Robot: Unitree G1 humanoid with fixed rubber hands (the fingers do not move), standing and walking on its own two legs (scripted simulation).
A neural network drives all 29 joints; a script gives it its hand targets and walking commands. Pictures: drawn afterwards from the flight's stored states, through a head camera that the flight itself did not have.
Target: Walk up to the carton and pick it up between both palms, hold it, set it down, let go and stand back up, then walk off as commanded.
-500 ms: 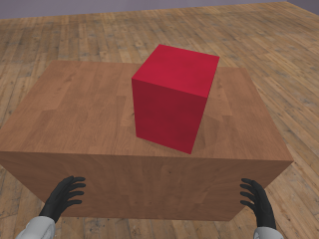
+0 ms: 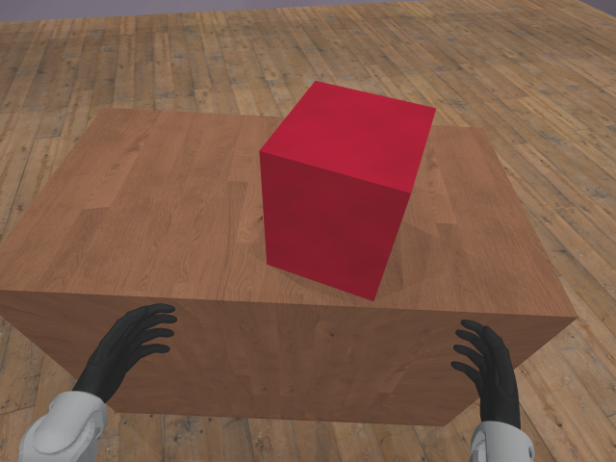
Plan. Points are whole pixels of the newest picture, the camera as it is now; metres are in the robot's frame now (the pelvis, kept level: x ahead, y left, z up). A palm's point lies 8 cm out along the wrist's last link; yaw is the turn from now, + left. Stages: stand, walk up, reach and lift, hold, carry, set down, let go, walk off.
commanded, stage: reach and lift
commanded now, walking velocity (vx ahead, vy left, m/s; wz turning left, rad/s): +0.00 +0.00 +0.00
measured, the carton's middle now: (344, 192) +0.51 -0.01 +0.05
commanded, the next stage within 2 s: none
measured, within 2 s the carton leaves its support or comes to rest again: neither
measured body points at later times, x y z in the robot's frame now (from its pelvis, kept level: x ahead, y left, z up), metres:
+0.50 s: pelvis +0.02 +0.00 +0.00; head +0.02 +0.02 +0.45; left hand +0.29 +0.25 +0.09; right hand +0.24 -0.17 +0.09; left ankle -0.03 +0.09 -0.75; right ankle +0.01 -0.15 -0.75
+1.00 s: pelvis +0.01 +0.00 +0.00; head +0.02 +0.02 +0.45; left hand +0.37 +0.23 +0.14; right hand +0.30 -0.18 +0.11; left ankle -0.03 +0.09 -0.75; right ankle +0.01 -0.15 -0.75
